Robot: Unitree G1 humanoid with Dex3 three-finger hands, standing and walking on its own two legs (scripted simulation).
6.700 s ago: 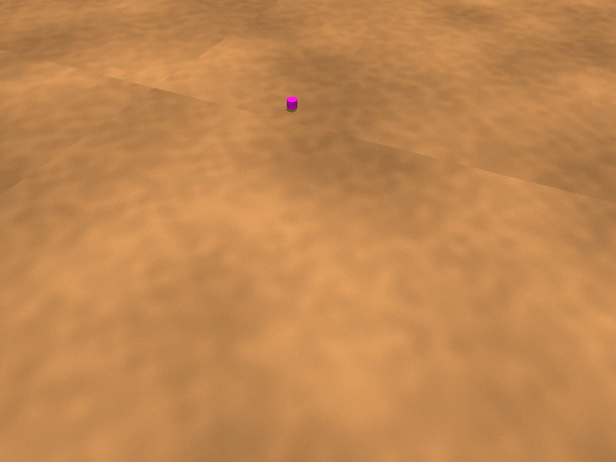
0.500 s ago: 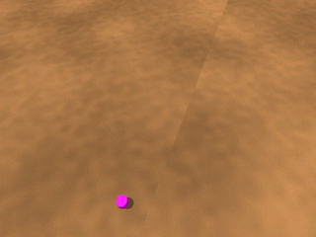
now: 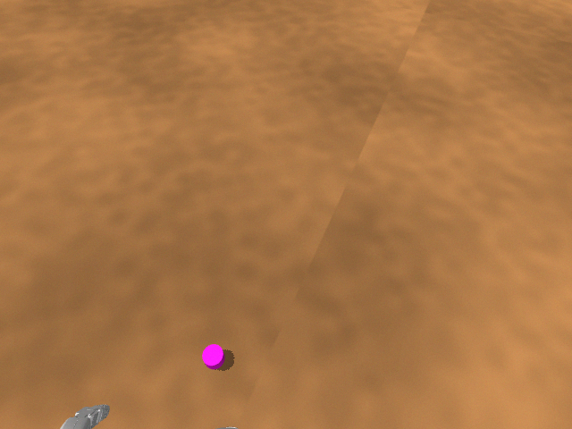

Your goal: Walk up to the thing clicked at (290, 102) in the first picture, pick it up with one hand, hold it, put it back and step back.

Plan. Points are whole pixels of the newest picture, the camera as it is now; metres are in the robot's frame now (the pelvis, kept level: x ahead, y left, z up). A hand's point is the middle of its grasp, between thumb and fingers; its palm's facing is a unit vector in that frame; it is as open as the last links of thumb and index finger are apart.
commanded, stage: walk up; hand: left
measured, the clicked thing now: (213, 356) +0.41 +0.23 -0.74
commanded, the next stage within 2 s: stand in 0.56 s
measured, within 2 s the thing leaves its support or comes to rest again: neither
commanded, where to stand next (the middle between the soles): +0.04 -0.01 m, yaw +2 degrees
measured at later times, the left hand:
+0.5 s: hand out of the picture +0.08 +0.26 -0.15, palm faces +0.08 -0.94 -0.33, open 7.4 cm
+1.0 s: hand out of the picture +0.10 +0.27 -0.14, palm faces +0.03 -0.94 -0.34, open 7.4 cm
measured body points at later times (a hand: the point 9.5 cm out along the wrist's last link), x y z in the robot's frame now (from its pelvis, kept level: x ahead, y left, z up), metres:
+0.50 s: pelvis +0.00 +0.00 +0.00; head +0.03 +0.00 +0.45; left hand +0.07 +0.31 -0.13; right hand +0.11 -0.31 -0.12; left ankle +0.04 +0.14 -0.73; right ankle -0.02 -0.13 -0.73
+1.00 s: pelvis +0.02 +0.01 +0.01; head +0.04 +0.01 +0.46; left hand +0.10 +0.31 -0.12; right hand +0.13 -0.28 -0.12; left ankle +0.04 +0.14 -0.73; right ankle -0.02 -0.13 -0.73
